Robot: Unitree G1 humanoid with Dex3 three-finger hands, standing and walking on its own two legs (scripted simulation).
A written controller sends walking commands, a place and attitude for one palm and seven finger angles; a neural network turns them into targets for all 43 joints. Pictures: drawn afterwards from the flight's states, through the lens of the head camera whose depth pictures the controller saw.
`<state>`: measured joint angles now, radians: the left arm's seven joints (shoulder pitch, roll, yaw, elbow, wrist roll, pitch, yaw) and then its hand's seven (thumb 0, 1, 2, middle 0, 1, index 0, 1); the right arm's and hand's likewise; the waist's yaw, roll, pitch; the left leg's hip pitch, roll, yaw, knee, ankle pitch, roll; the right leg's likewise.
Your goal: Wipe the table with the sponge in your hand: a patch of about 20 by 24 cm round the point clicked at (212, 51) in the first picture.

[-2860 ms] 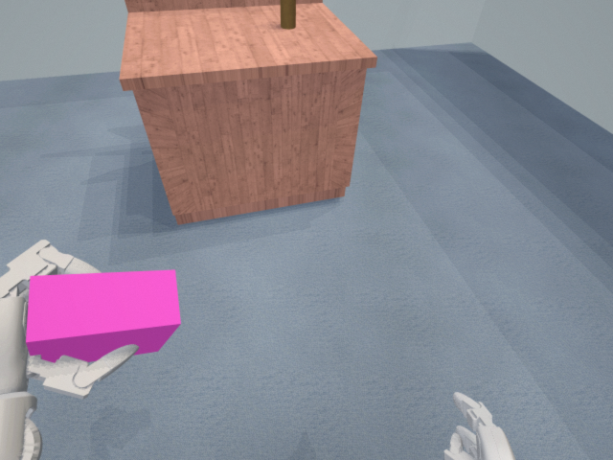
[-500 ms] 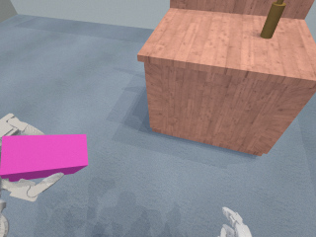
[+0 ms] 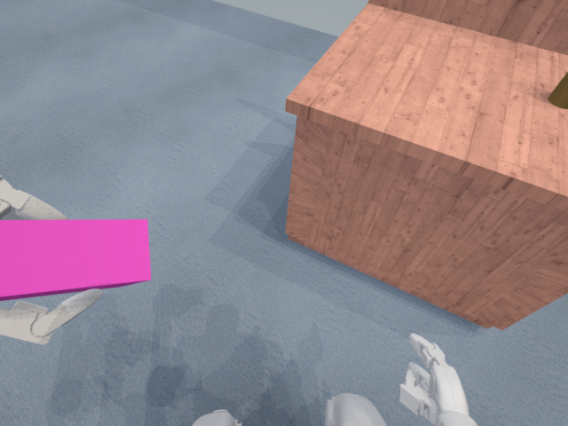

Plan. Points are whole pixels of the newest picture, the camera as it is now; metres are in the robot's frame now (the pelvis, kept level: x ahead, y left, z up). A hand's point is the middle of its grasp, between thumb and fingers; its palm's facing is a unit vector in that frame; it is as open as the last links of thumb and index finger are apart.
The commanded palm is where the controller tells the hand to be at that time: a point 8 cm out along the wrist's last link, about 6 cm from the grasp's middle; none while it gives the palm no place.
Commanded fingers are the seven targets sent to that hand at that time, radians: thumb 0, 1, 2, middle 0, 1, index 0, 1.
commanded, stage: walk to a spot facing it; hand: left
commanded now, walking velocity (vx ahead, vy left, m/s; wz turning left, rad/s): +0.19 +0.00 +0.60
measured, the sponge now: (89, 259) +0.25 +0.20 +0.17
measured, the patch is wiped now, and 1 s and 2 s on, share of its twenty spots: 0.00 0.00 0.00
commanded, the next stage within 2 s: none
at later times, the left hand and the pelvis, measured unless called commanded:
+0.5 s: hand (48, 286) +0.21 +0.22 +0.19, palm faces +0.59 -0.67 -0.45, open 9.9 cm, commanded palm +0.14 +0.25 +0.19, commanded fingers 0.00 0.10 1.30 -1.20 -1.60 -1.20 -1.60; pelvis +0.07 -0.06 +0.01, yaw +18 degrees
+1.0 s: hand out of the picture +0.10 +0.18 +0.18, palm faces +0.80 -0.40 -0.44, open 9.9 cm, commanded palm +0.03 +0.18 +0.19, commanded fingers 0.00 0.10 1.30 -1.20 -1.60 -1.20 -1.60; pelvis +0.07 -0.14 +0.01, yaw +36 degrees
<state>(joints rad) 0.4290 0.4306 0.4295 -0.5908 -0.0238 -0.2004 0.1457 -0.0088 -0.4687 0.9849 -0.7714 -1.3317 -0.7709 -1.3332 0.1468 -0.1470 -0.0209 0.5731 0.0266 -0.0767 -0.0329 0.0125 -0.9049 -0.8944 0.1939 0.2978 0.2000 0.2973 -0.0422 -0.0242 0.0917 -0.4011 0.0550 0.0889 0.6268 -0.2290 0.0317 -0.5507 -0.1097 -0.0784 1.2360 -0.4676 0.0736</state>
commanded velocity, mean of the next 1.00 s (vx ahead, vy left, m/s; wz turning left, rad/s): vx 0.00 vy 0.00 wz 0.60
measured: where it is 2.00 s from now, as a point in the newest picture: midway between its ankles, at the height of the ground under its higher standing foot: outside the picture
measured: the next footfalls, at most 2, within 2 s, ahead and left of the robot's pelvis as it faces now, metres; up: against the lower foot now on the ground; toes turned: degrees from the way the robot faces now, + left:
right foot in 0.20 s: +0.13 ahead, -0.17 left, +0.00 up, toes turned -1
left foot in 0.54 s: +0.09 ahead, +0.08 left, +0.00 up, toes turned +28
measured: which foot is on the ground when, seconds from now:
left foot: down 0.00-0.20, up 0.22-0.52, down 0.54-0.90, up 0.92-1.00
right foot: up 0.00-0.18, down 0.20-0.56, up 0.58-0.88, down 0.90-1.00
